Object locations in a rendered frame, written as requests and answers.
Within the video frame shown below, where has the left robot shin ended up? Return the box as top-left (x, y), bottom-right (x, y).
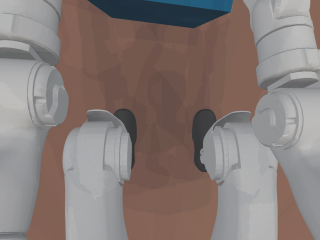
top-left (62, 109), bottom-right (128, 175)

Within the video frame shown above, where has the left robot upper arm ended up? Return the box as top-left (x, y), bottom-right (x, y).
top-left (0, 58), bottom-right (69, 240)

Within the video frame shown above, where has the robot left foot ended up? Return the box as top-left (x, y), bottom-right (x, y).
top-left (113, 109), bottom-right (137, 170)

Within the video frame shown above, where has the right robot upper arm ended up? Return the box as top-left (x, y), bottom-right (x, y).
top-left (251, 87), bottom-right (320, 240)

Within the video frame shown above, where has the left robot forearm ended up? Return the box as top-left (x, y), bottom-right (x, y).
top-left (0, 0), bottom-right (63, 66)

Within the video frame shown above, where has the right robot forearm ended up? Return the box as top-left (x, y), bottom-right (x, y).
top-left (243, 0), bottom-right (320, 92)

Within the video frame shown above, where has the carton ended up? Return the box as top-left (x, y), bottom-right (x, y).
top-left (88, 0), bottom-right (233, 28)

